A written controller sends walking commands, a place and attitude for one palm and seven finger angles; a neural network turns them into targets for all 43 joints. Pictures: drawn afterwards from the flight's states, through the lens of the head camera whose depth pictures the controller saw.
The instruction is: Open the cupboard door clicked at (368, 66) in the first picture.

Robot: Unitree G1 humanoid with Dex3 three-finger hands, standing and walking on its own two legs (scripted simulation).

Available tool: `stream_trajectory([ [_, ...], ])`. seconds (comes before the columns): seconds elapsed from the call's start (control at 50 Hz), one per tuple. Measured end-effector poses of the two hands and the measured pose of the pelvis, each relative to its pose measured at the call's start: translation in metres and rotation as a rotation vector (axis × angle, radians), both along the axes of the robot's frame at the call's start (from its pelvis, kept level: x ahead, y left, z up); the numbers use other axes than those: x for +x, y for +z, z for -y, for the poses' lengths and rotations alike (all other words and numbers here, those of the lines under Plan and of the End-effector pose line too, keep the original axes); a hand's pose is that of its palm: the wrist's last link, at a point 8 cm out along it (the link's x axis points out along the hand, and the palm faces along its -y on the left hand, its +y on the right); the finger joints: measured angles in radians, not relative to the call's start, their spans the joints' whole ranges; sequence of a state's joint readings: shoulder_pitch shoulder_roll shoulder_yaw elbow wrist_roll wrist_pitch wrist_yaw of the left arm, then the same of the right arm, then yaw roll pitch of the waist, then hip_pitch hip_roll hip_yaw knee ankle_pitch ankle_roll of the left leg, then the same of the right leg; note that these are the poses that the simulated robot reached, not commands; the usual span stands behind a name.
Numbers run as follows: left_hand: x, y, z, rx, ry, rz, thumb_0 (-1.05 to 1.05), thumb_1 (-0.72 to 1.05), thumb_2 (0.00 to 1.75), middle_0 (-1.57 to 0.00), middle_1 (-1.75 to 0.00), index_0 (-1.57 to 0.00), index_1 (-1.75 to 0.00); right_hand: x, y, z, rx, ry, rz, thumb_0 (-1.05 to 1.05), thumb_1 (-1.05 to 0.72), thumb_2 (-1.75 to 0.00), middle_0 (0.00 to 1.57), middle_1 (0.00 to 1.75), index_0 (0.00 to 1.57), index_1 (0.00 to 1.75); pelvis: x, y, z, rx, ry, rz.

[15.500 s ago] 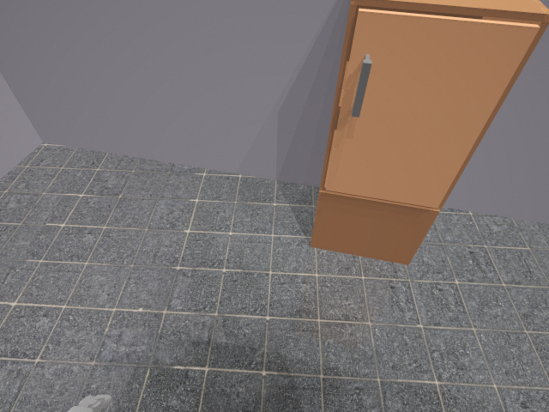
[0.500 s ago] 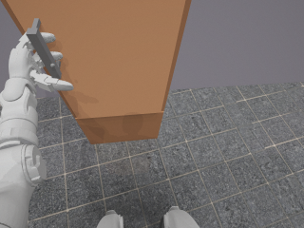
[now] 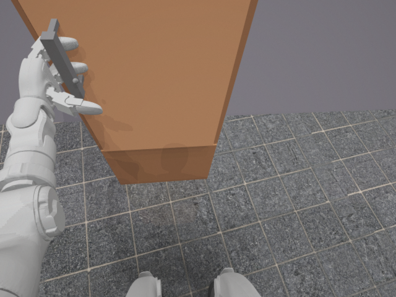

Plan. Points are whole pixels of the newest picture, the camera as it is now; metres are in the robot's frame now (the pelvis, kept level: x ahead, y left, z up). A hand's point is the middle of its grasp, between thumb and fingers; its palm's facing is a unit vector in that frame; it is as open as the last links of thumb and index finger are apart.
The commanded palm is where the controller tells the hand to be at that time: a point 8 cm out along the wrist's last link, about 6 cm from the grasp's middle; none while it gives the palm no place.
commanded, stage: close the thumb around the handle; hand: left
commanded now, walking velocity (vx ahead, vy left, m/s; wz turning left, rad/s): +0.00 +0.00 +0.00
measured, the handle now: (67, 62) +0.56 +0.23 +0.10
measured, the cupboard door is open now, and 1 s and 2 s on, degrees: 0 1 47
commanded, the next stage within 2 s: pull the door open along its arc in 0.74 s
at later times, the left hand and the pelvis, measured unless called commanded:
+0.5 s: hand (78, 79) +0.52 +0.20 +0.10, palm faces +0.03 -1.00 -0.01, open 8.4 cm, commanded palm +0.49 +0.24 +0.10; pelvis +0.01 +0.01 +0.00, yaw -1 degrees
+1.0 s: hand (77, 81) +0.51 +0.20 +0.10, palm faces +0.02 -1.00 -0.01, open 5.4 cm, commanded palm +0.47 +0.25 +0.10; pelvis +0.01 +0.00 +0.00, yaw -1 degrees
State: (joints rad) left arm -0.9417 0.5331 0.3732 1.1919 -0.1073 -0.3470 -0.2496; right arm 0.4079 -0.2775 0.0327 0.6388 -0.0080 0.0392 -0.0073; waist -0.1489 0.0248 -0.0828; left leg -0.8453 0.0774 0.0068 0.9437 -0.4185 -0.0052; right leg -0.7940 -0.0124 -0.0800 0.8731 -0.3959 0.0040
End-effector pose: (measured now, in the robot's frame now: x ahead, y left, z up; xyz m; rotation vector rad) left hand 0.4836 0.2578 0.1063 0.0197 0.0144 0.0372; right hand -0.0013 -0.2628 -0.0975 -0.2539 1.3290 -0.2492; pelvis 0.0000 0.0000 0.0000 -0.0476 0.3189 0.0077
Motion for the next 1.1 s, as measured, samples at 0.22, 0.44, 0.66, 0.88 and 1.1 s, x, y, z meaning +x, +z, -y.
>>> stream_trajectory([
  [0.22,0.009,-0.005,0.001,-0.006,-0.018,-0.017,-0.01,-0.37,0.36,-0.3,-1.22,-0.29,-1.22,0.002,0.0,-0.006,-0.002,-0.006,0.004,0.0,-0.9,-0.9,0.2,0.3,0.2,0.3,0.001,-0.001,-0.003,-0.002,-0.005,-0.011],
  [0.44,0.011,-0.006,0.001,-0.008,-0.012,-0.009,-0.01,0.15,0.58,-0.34,-1.27,-0.34,-1.27,-0.005,0.0,-0.01,0.008,-0.027,-0.022,0.0,-0.9,-0.9,0.2,0.3,0.2,0.3,0.006,0.0,-0.006,-0.003,-0.014,-0.013],
  [0.66,0.009,-0.006,0.0,-0.009,-0.009,-0.009,0.0,0.71,0.82,-0.37,-1.33,-0.37,-1.33,0.001,0.001,-0.011,0.008,-0.029,-0.009,0.0,-0.9,-0.9,0.2,0.3,0.2,0.3,0.008,0.001,-0.007,-0.002,-0.016,-0.006],
  [0.88,0.007,-0.006,0.0,-0.013,-0.015,-0.008,0.01,0.77,0.83,-0.37,-1.35,-0.38,-1.35,0.008,0.002,-0.007,-0.001,-0.024,0.012,0.0,-0.9,-0.9,0.2,0.3,0.2,0.3,0.008,0.002,-0.006,-0.001,-0.017,-0.001],
  [1.1,-0.009,-0.007,0.003,-0.019,-0.027,0.006,0.01,0.76,0.8,-0.37,-1.35,-0.38,-1.35,0.015,0.004,-0.006,0.014,-0.04,0.045,0.01,-0.9,-0.9,0.2,0.3,0.2,0.3,0.012,0.005,-0.005,0.008,-0.036,0.012],
])
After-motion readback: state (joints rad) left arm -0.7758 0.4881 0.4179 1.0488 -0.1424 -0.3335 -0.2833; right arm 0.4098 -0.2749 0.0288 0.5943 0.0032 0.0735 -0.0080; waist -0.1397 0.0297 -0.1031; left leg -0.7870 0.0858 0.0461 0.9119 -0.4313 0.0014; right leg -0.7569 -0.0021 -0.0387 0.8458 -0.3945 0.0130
